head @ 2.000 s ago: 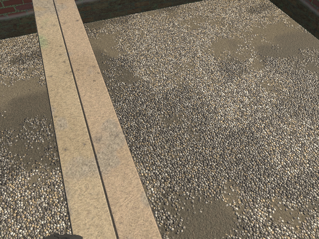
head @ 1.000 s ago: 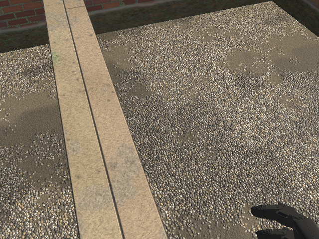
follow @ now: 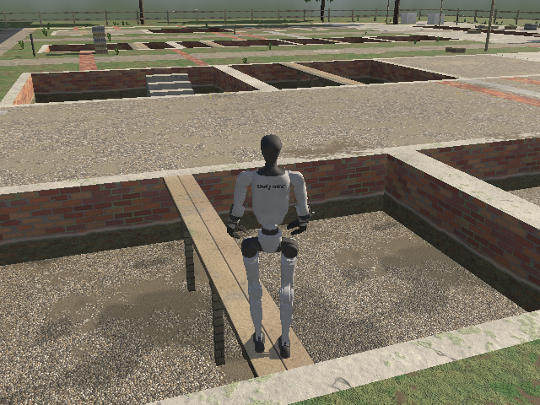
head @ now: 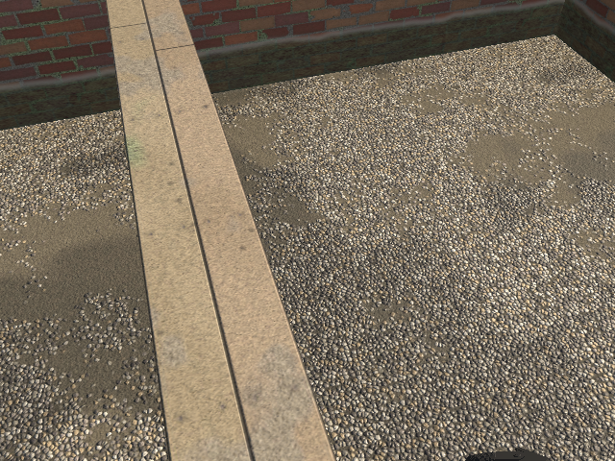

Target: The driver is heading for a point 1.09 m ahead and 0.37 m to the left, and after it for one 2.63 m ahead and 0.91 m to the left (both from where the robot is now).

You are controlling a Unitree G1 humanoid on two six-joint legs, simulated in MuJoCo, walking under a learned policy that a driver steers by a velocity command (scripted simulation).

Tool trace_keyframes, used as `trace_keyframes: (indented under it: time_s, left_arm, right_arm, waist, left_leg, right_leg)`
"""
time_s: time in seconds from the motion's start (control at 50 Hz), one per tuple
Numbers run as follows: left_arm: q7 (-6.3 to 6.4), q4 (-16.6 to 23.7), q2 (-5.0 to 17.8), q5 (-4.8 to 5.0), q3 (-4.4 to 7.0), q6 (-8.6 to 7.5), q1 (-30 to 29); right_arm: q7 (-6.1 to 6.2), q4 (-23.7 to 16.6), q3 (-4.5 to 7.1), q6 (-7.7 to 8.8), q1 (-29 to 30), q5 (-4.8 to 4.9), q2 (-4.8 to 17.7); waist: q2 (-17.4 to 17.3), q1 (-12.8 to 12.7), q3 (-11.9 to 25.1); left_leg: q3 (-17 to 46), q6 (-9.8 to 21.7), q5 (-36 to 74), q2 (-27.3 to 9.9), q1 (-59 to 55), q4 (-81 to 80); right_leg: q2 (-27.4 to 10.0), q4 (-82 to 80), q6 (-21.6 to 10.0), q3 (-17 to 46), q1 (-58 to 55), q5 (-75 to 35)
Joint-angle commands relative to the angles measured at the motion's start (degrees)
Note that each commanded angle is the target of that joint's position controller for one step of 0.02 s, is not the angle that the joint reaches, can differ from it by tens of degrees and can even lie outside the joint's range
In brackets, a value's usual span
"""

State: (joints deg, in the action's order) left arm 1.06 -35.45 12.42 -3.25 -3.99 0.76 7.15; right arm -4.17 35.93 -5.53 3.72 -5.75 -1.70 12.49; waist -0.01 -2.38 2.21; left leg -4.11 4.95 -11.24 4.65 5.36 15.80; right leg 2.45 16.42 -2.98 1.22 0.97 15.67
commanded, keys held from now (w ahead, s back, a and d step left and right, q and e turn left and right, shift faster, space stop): shift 0.44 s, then w+shift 0.56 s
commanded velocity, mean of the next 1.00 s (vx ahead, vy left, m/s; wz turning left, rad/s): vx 0.38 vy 0.00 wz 0.00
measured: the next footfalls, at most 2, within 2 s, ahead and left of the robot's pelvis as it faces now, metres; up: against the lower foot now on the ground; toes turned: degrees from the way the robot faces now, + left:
right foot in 1.94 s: +0.13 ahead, -0.09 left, +0.00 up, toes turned +6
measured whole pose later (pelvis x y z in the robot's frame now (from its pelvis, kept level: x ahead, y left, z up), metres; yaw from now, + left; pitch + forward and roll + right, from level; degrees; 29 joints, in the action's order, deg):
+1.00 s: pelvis +0.05 +0.00 -0.01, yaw +3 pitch +2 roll +0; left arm -0.5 -30.3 13.2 -2.6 -4.2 -3.0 4.4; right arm -4.6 27.1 -6.6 5.8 -2.3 -1.4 12.9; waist -1.5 -1.9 5.5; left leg -0.3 4.9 -20.4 5.2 8.7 27.0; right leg 3.7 24.2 -3.9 4.0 2.0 22.8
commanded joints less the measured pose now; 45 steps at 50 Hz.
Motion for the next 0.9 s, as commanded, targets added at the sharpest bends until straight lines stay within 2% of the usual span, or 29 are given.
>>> trace_keyframes:
  time_s: [0.02, 0.14, 0.2, 0.22, 0.28, 0.38, 0.4, 0.44, 0.46, 0.5, 0.52, 0.56, 0.64, 0.66, 0.7, 0.74, 0.76, 0.8, 0.82, 0.84, 0.9]
  left_arm:
    - [-0.09, 5.1, 4.8, 0.01, 1.16, -1.13, -3.6]
    - [0.36, 4.7, 4.2, -0.11, 0.87, -1.02, -2.7]
    - [1.5, 4.4, 4.3, 0.16, 1.01, -0.8, -2.9]
    - [1.37, 4.1, 3.9, 0.26, 1.02, -1.17, -2.9]
    - [1.49, 3.9, 3.6, 0.26, 1.1, -1.57, -3.3]
    - [1.89, 3.3, 3.7, 0.24, 1.33, -1.33, -2.9]
    - [2.19, 3.6, 2.7, 0.52, 0.89, -1.97, -4.0]
    - [2.27, 3.0, 2.4, 0.95, 0.77, -2.68, -3.8]
    - [2.33, 2.8, 2.6, 1.11, 0.65, -2.94, -3.7]
    - [2.45, 3.7, 2.9, 1.67, 0.5, -3.49, -6.2]
    - [2.37, 4.8, 2.5, 1.82, 0.29, -3.98, -7.6]
    - [1.93, 6.0, 1.6, 2.01, -0.04, -5.12, -7.9]
    - [0.53, 7.5, 0.8, 2.06, -0.41, -6.61, -8.3]
    - [-0.23, 7.4, 1.9, 2.12, 0.17, -6.26, -6.9]
    - [-1.01, 8.4, 2.6, 1.9, 0.41, -5.83, -8.9]
    - [-1.46, 9.4, 2.6, 1.38, 0.43, -5.53, -9.3]
    - [-1.45, 8.8, 3.4, 1.1, 0.73, -5.0, -7.9]
    - [-1.6, 9.4, 4.0, 0.88, 0.95, -4.43, -7.9]
    - [-1.44, 9.4, 4.6, 1.12, 1.1, -4.44, -7.5]
    - [-1.28, 9.7, 4.8, 1.08, 1.11, -4.46, -7.5]
    - [-1.2, 10.5, 5.4, 0.81, 1.22, -4.53, -8.0]
  right_arm:
    - [0.05, -4.9, 1.54, 0.07, 3.7, -0.12, 5.1]
    - [0.26, -4.1, 1.85, -0.76, 3.8, -0.04, 5.3]
    - [0.74, -3.2, 2.07, -0.57, 3.6, 0.21, 5.3]
    - [0.76, -3.4, 2.04, -0.69, 5.0, 0.26, 4.6]
    - [0.83, -2.9, 2.2, -0.91, 4.9, 0.28, 4.5]
    - [0.81, -2.0, 2.37, -0.77, 4.8, 0.29, 4.5]
    - [1.19, -2.4, 2.64, -0.05, 5.5, 0.62, 4.8]
    - [1.52, -1.8, 2.81, 0.52, 5.5, 0.62, 5.3]
    - [1.66, -1.8, 2.66, 0.66, 5.0, 0.48, 4.9]
    - [1.94, -2.8, 2.69, 0.96, 6.4, 0.23, 5.2]
    - [1.93, -3.9, 2.67, 1.29, 7.8, 0.17, 5.4]
    - [1.75, -5.6, 2.47, 2.02, 9.5, 0.4, 5.5]
    - [1.17, -8.1, 1.75, 3.11, 10.8, 1.16, 4.3]
    - [0.79, -8.1, 1.38, 2.76, 9.7, 0.75, 3.8]
    - [0.26, -9.2, 1.17, 3.03, 9.7, 0.76, 3.3]
    - [-0.09, -10.7, 1.15, 3.15, 10.5, 0.89, 3.8]
    - [-0.16, -10.7, 1.02, 3.22, 9.4, 0.3, 4.0]
    - [-0.34, -11.8, 0.9, 3.51, 9.6, 0.45, 4.1]
    - [-0.21, -12.1, 0.83, 3.51, 8.9, 0.34, 4.0]
    - [-0.17, -12.5, 1.01, 3.6, 9.4, 0.56, 4.8]
    - [-0.29, -13.9, 0.68, 3.58, 9.8, 0.61, 4.4]
  waist:
    - [-0.4, 0.2, 8.5]
    - [0.5, 0.4, 7.5]
    - [1.1, 0.7, 6.7]
    - [0.0, 0.9, 7.1]
    - [1.0, 1.2, 5.5]
    - [0.6, 1.1, 4.5]
    - [1.8, 1.5, 3.3]
    - [1.6, 1.3, 3.6]
    - [1.6, 1.5, 4.5]
    - [1.3, 2.2, 2.0]
    - [0.2, 2.2, 1.0]
    - [-1.6, 1.4, 1.5]
    - [0.2, 1.1, 3.1]
    - [-0.7, 0.4, 5.1]
    - [1.2, 1.3, 3.9]
    - [0.2, 1.1, 4.3]
    - [0.6, 0.5, 4.9]
    - [0.8, 0.3, 5.5]
    - [1.4, 0.7, 5.8]
    - [1.0, 0.5, 6.4]
    - [0.9, 0.6, 8.2]
  left_leg:
    - [8.1, 1.3, 39.1, -7.6, -9.8, 1.7]
    - [8.9, 1.2, 40.6, -7.5, -11.2, 0.9]
    - [9.3, 1.1, 37.3, -7.2, -9.8, -0.5]
    - [9.5, 0.8, 35.8, -7.2, -10.8, 0.2]
    - [10.3, 0.6, 31.3, -7.1, -8.9, -0.9]
    - [10.5, 0.4, 27.1, -6.7, -6.6, -2.4]
    - [11.9, 0.2, 25.5, -7.4, -6.7, -3.5]
    - [11.9, 0.2, 24.1, -7.7, -7.7, -3.5]
    - [11.5, 0.3, 17.7, -7.1, -7.7, -4.0]
    - [11.3, 0.6, 0.9, -6.3, -4.5, -5.0]
    - [11.8, 0.8, -3.0, -6.5, -2.3, -5.0]
    - [13.2, 1.7, -6.6, -7.6, 0.0, -4.6]
    - [12.4, 2.6, -3.6, -7.8, 0.1, -0.3]
    - [10.5, 2.5, -2.5, -6.7, 0.4, 1.7]
    - [8.8, 1.9, 2.4, -5.7, 2.0, 3.9]
    - [8.7, 1.8, 8.0, -5.8, 2.2, 5.5]
    - [8.1, 1.5, 10.2, -5.1, 3.3, 5.8]
    - [7.9, 1.4, 14.6, -5.2, 3.3, 7.3]
    - [8.5, 1.5, 15.7, -5.4, 3.0, 7.7]
    - [8.5, 1.7, 16.8, -5.6, 2.8, 8.6]
    - [8.7, 1.6, 21.6, -5.8, 1.7, 10.3]
  right_leg:
    - [-4.4, 1.9, -0.9, 5.9, 0.8, -29.7]
    - [-4.2, 1.0, -0.5, 7.3, 3.2, -26.8]
    - [-4.5, 0.2, -0.6, 8.2, 2.6, -27.3]
    - [-4.6, -0.1, -0.2, 8.2, 3.3, -24.7]
    - [-4.5, -1.7, -0.2, 8.5, 3.2, -23.2]
    - [-4.5, -3.0, -0.2, 8.7, 1.4, -22.8]
    - [-5.0, -3.8, 0.0, 9.1, 2.4, -18.4]
    - [-5.2, -4.5, 0.1, 9.3, 3.0, -16.1]
    - [-5.0, -5.3, -0.1, 9.1, 2.8, -12.5]
    - [-4.3, -4.6, -1.0, 8.0, 4.7, -6.9]
    - [-4.0, -2.8, -1.1, 7.3, 5.3, -6.0]
    - [-4.0, 0.2, -1.0, 6.2, 5.5, -5.6]
    - [-4.8, 2.8, -2.1, 6.1, 6.6, -6.7]
    - [-4.8, 2.2, -2.8, 6.0, 4.2, -8.8]
    - [-5.0, 2.8, -4.3, 6.8, 3.4, -12.0]
    - [-5.0, 4.1, -4.5, 6.7, 2.7, -15.9]
    - [-5.0, 4.2, -4.9, 6.9, 0.4, -18.2]
    - [-5.1, 6.0, -5.1, 6.9, -0.8, -22.6]
    - [-5.1, 6.5, -5.2, 6.9, -0.9, -24.7]
    - [-5.4, 6.8, -4.8, 7.1, -1.1, -27.8]
    - [-5.4, 8.6, -4.0, 6.6, -1.8, -32.9]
